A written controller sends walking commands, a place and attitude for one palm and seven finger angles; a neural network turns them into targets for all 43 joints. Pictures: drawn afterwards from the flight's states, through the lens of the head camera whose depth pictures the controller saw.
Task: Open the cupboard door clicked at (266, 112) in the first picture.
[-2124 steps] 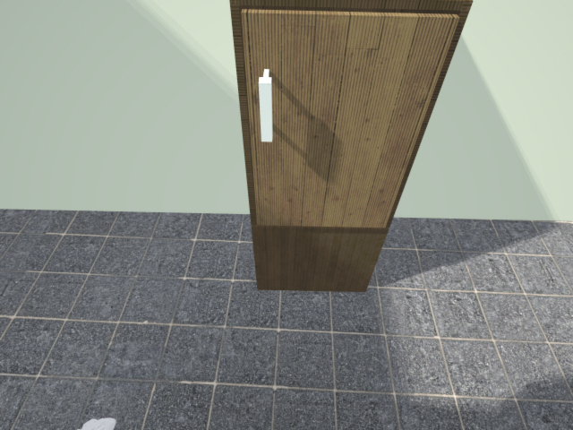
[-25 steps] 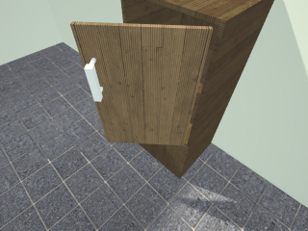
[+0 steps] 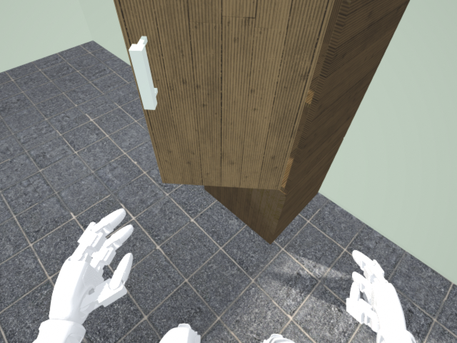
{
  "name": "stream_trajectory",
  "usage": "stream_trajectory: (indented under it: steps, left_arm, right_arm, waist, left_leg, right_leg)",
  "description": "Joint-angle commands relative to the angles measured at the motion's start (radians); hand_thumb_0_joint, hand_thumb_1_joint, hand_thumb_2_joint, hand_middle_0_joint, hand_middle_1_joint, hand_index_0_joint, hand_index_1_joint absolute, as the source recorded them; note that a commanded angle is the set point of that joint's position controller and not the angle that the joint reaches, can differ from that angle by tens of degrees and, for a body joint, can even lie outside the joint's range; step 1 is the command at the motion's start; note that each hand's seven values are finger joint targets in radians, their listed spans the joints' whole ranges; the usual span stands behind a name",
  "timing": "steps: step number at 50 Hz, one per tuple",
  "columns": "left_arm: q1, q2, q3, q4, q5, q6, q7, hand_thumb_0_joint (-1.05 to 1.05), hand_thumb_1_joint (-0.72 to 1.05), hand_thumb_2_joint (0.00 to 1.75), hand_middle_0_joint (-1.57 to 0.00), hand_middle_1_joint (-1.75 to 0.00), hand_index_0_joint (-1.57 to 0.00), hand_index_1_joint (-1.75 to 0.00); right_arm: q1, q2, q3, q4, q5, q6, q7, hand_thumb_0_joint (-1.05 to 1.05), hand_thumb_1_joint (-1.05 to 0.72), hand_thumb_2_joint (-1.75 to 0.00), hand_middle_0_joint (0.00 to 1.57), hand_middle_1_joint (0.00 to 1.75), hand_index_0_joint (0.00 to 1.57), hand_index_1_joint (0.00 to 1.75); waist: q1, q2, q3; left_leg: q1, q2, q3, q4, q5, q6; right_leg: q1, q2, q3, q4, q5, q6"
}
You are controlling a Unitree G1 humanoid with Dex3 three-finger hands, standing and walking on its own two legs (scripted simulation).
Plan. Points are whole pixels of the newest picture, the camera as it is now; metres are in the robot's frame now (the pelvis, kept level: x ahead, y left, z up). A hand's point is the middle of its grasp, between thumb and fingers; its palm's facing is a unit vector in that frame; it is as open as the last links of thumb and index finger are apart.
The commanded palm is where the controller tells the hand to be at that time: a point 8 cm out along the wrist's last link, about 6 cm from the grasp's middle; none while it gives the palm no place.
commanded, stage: raise the hand with hooked fingers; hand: left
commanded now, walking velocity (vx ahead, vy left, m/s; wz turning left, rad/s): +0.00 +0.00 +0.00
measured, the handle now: (147, 73) +0.59 +0.22 +0.15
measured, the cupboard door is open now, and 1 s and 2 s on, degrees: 41 41 41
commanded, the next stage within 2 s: move the hooked fingers beside the handle in 1.76 s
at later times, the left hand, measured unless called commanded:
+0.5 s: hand (79, 253) +0.23 +0.24 +0.08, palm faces +0.04 -1.00 -0.06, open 11.1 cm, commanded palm +0.20 +0.29 +0.09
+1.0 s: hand (47, 204) +0.28 +0.28 +0.14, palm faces +0.06 -1.00 -0.04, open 13.7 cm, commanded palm +0.25 +0.33 +0.14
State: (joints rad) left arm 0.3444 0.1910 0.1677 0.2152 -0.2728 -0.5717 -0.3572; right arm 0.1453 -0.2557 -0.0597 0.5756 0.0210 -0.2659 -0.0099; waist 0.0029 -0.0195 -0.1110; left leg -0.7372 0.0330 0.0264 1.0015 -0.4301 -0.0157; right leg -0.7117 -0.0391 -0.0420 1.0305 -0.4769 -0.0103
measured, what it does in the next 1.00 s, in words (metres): stands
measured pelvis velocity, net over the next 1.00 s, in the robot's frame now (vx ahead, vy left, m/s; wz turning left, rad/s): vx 0.02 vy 0.02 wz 0.02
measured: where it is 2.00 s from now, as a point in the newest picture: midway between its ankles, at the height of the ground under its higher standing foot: outside the picture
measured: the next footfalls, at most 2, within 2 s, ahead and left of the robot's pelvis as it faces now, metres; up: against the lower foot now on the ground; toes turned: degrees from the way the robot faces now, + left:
none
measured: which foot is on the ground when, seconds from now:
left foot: down 0.00-1.00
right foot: down 0.00-1.00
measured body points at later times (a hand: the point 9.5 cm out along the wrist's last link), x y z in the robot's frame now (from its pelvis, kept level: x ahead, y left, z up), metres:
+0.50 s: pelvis +0.00 +0.01 +0.01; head +0.03 +0.01 +0.46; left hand +0.22 +0.29 +0.09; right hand +0.15 -0.23 -0.07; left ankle +0.04 +0.13 -0.67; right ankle +0.02 -0.11 -0.67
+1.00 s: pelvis +0.02 +0.02 +0.04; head +0.03 +0.02 +0.49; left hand +0.27 +0.33 +0.14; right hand +0.21 -0.21 -0.03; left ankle +0.04 +0.13 -0.67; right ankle +0.02 -0.11 -0.67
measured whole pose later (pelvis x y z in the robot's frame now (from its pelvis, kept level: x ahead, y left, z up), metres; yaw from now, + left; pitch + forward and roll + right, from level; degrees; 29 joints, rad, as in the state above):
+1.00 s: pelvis +0.02 +0.02 +0.04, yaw +1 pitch +3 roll -2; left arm 0.06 0.37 0.38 0.22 -0.35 -0.15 -0.43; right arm 0.24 -0.25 0.06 0.58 0.05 -0.26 -0.10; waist 0.03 0.04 -0.05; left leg -0.48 0.03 0.00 0.78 -0.36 0.01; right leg -0.41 -0.03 -0.08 0.73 -0.37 0.01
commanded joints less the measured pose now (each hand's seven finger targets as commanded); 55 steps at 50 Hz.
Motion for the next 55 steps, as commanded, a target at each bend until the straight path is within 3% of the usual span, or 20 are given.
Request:
stream_trajectory:
  steps: [1, 3, 4, 7, 10, 13, 16, 18, 21, 23, 26, 29, 32, 35, 37, 39, 43, 46, 52, 55]
  left_arm:
    - [-0.056, 0.170, 0.133, -0.349, -0.086, 0.026, 0.005, 0.00, 0.48, 0.72, -0.23, -0.57, -0.23, -0.57]
    - [-0.144, 0.170, 0.095, -0.492, -0.048, 0.031, 0.052, 0.00, 0.43, 0.70, -0.23, -0.60, -0.23, -0.60]
    - [-0.146, 0.171, 0.079, -0.534, -0.028, 0.032, 0.071, 0.00, 0.41, 0.69, -0.24, -0.62, -0.24, -0.62]
    - [-0.189, 0.180, 0.044, -0.520, -0.004, 0.054, 0.071, 0.00, 0.34, 0.66, -0.24, -0.66, -0.24, -0.66]
    - [-0.144, 0.202, 0.078, -0.424, -0.018, 0.118, 0.036, 0.00, 0.27, 0.63, -0.25, -0.70, -0.25, -0.70]
    - [-0.114, 0.233, 0.136, -0.359, -0.045, 0.207, 0.008, 0.00, 0.20, 0.60, -0.25, -0.75, -0.25, -0.75]
    - [-0.100, 0.264, 0.196, -0.339, -0.075, 0.252, 0.012, 0.00, 0.13, 0.57, -0.25, -0.80, -0.25, -0.80]
    - [-0.090, 0.263, 0.215, -0.357, -0.083, 0.247, 0.021, 0.00, 0.08, 0.55, -0.26, -0.82, -0.26, -0.82]
    - [-0.106, 0.266, 0.221, -0.338, -0.088, 0.228, 0.025, 0.00, 0.01, 0.52, -0.26, -0.87, -0.26, -0.87]
    - [-0.138, 0.258, 0.204, -0.322, -0.083, 0.217, 0.019, 0.00, -0.03, 0.50, -0.27, -0.90, -0.27, -0.90]
    - [-0.188, 0.299, 0.225, -0.314, -0.088, 0.213, 0.002, 0.00, -0.10, 0.47, -0.27, -0.94, -0.27, -0.94]
    - [-0.230, 0.315, 0.233, -0.323, -0.087, 0.219, -0.011, 0.00, -0.17, 0.44, -0.28, -0.99, -0.28, -0.99]
    - [-0.264, 0.334, 0.252, -0.329, -0.096, 0.230, -0.017, 0.00, -0.24, 0.41, -0.28, -1.03, -0.28, -1.03]
    - [-0.280, 0.347, 0.267, -0.323, -0.092, 0.249, -0.013, 0.00, -0.31, 0.38, -0.29, -1.08, -0.29, -1.08]
    - [-0.299, 0.347, 0.270, -0.274, -0.100, 0.277, -0.025, 0.00, -0.36, 0.36, -0.29, -1.11, -0.29, -1.11]
    - [-0.350, 0.355, 0.271, -0.270, -0.099, 0.297, -0.036, 0.00, -0.41, 0.34, -0.29, -1.14, -0.29, -1.14]
    - [-0.419, 0.383, 0.290, -0.247, -0.101, 0.333, -0.062, 0.00, -0.50, 0.30, -0.30, -1.20, -0.30, -1.20]
    - [-0.456, 0.403, 0.308, -0.202, -0.108, 0.356, -0.077, 0.00, -0.50, 0.30, -0.30, -1.20, -0.30, -1.20]
    - [-0.581, 0.447, 0.325, -0.183, -0.099, 0.383, -0.100, 0.00, -0.50, 0.30, -0.30, -1.20, -0.30, -1.20]
    - [-0.612, 0.464, 0.337, -0.143, -0.099, 0.398, -0.104, 0.00, -0.50, 0.30, -0.30, -1.20, -0.30, -1.20]
  right_arm:
    - [-0.034, -0.116, -0.023, -0.230, 0.023, -0.028, -0.038, 0.00, -0.90, -0.90, 0.20, 0.30, 0.20, 0.30]
    - [0.010, -0.105, -0.010, -0.222, 0.018, -0.027, -0.053, 0.00, -0.90, -0.90, 0.20, 0.30, 0.20, 0.30]
    - [0.024, -0.102, -0.006, -0.213, 0.016, -0.028, -0.060, 0.00, -0.90, -0.90, 0.20, 0.30, 0.20, 0.30]
    - [0.044, -0.110, 0.011, -0.178, 0.011, -0.035, -0.078, 0.00, -0.90, -0.90, 0.20, 0.30, 0.20, 0.30]
    - [0.039, -0.112, 0.020, -0.152, 0.019, -0.042, -0.086, 0.00, -0.90, -0.90, 0.20, 0.30, 0.20, 0.30]
    - [0.026, -0.112, 0.028, -0.158, 0.026, -0.034, -0.090, 0.00, -0.90, -0.90, 0.20, 0.30, 0.20, 0.30]
    - [0.008, -0.105, 0.034, -0.164, 0.024, -0.036, -0.092, 0.00, -0.90, -0.90, 0.20, 0.30, 0.20, 0.30]
    - [0.019, -0.101, 0.032, -0.159, 0.021, -0.040, -0.087, 0.00, -0.90, -0.90, 0.20, 0.30, 0.20, 0.30]
    - [0.023, -0.108, 0.034, -0.151, 0.018, -0.047, -0.081, 0.00, -0.90, -0.90, 0.20, 0.30, 0.20, 0.30]
    - [0.040, -0.117, 0.032, -0.142, 0.021, -0.053, -0.081, 0.00, -0.90, -0.90, 0.20, 0.30, 0.20, 0.30]
    - [0.054, -0.132, 0.030, -0.137, 0.022, -0.063, -0.086, 0.00, -0.90, -0.90, 0.20, 0.30, 0.20, 0.30]
    - [0.061, -0.137, 0.031, -0.133, 0.028, -0.069, -0.091, 0.00, -0.90, -0.90, 0.20, 0.30, 0.20, 0.30]
    - [0.062, -0.140, 0.033, -0.128, 0.029, -0.072, -0.096, 0.00, -0.90, -0.90, 0.20, 0.30, 0.20, 0.30]
    - [0.063, -0.139, 0.037, -0.126, 0.028, -0.073, -0.094, 0.00, -0.90, -0.90, 0.20, 0.30, 0.20, 0.30]
    - [0.063, -0.143, 0.039, -0.127, 0.030, -0.064, -0.096, 0.00, -0.90, -0.90, 0.20, 0.30, 0.20, 0.30]
    - [0.060, -0.143, 0.041, -0.126, 0.033, -0.059, -0.098, 0.00, -0.90, -0.90, 0.20, 0.30, 0.20, 0.30]
    - [0.056, -0.144, 0.047, -0.131, 0.034, -0.049, -0.103, 0.00, -0.90, -0.90, 0.20, 0.30, 0.20, 0.30]
    - [0.055, -0.145, 0.053, -0.129, 0.031, -0.042, -0.106, 0.00, -0.90, -0.90, 0.20, 0.30, 0.20, 0.30]
    - [0.044, -0.144, 0.061, -0.127, 0.037, -0.030, -0.114, 0.00, -0.90, -0.90, 0.20, 0.30, 0.20, 0.30]
    - [0.043, -0.144, 0.063, -0.122, 0.039, -0.028, -0.120, 0.00, -0.90, -0.90, 0.20, 0.30, 0.20, 0.30]
  waist:
    - [0.032, 0.012, -0.157]
    - [-0.001, 0.112, -0.177]
    - [-0.012, 0.130, -0.177]
    - [-0.054, 0.094, -0.147]
    - [-0.042, 0.103, -0.132]
    - [-0.010, 0.084, -0.148]
    - [0.023, 0.068, -0.153]
    - [0.025, 0.060, -0.181]
    - [0.024, 0.048, -0.123]
    - [0.003, 0.039, -0.106]
    - [0.003, 0.032, -0.102]
    - [0.005, 0.089, -0.131]
    - [0.009, 0.099, -0.138]
    - [0.016, 0.136, -0.148]
    - [0.009, 0.081, -0.108]
    - [0.010, 0.117, -0.107]
    - [0.013, 0.117, -0.127]
    - [0.015, 0.092, -0.110]
    - [0.010, 0.123, -0.130]
    - [0.009, 0.104, -0.116]
  left_leg:
    - [0.026, -0.048, -0.015, -0.087, -0.017, 0.033]
    - [0.090, -0.033, -0.040, -0.100, -0.018, 0.041]
    - [0.111, -0.027, -0.048, -0.099, 0.004, 0.044]
    - [0.108, -0.020, -0.065, -0.079, 0.040, 0.049]
    - [0.102, -0.024, -0.069, -0.103, 0.034, 0.043]
    - [0.114, -0.029, -0.066, -0.147, 0.051, 0.039]
    - [0.134, -0.031, -0.067, -0.181, 0.088, 0.036]
    - [0.165, -0.030, -0.059, -0.192, 0.136, 0.036]
    - [0.163, -0.030, -0.061, -0.212, 0.142, 0.033]
    - [0.178, -0.030, -0.056, -0.226, 0.118, 0.035]
    - [0.195, -0.030, -0.055, -0.240, 0.116, 0.037]
    - [0.245, -0.030, -0.055, -0.266, 0.128, 0.037]
    - [0.287, -0.031, -0.054, -0.283, 0.176, 0.037]
    - [0.326, -0.029, -0.057, -0.307, 0.209, 0.033]
    - [0.321, -0.029, -0.056, -0.315, 0.223, 0.034]
    - [0.340, -0.030, -0.054, -0.328, 0.215, 0.032]
    - [0.384, -0.031, -0.053, -0.347, 0.257, 0.032]
    - [0.396, -0.030, -0.055, -0.354, 0.280, 0.033]
    - [0.448, -0.030, -0.057, -0.386, 0.284, 0.034]
    - [0.457, -0.028, -0.059, -0.402, 0.276, 0.034]
  right_leg:
    - [0.021, 0.033, 0.069, -0.203, -0.130, -0.001]
    - [-0.001, 0.044, 0.047, -0.189, -0.076, -0.008]
    - [-0.006, 0.049, 0.032, -0.181, -0.029, -0.011]
    - [-0.017, 0.058, 0.020, -0.182, 0.020, -0.009]
    - [0.013, 0.057, 0.014, -0.215, 0.012, -0.006]
    - [0.082, 0.053, 0.009, -0.251, 0.015, -0.004]
    - [0.146, 0.052, 0.009, -0.276, 0.029, -0.007]
    - [0.171, 0.050, 0.001, -0.277, 0.094, -0.002]
    - [0.171, 0.055, -0.006, -0.288, 0.101, -0.005]
    - [0.150, 0.053, -0.007, -0.305, 0.080, 0.001]
    - [0.171, 0.052, 0.003, -0.325, 0.072, -0.001]
    - [0.190, 0.051, -0.008, -0.329, 0.102, -0.002]
    - [0.228, 0.053, -0.012, -0.339, 0.169, -0.005]
    - [0.246, 0.056, -0.027, -0.340, 0.216, -0.008]
    - [0.257, 0.060, -0.027, -0.355, 0.246, -0.006]
    - [0.260, 0.059, -0.028, -0.368, 0.244, -0.005]
    - [0.299, 0.061, -0.027, -0.385, 0.292, -0.009]
    - [0.319, 0.065, -0.026, -0.399, 0.323, -0.012]
    - [0.339, 0.063, -0.023, -0.430, 0.322, -0.012]
    - [0.344, 0.061, -0.025, -0.448, 0.316, -0.010]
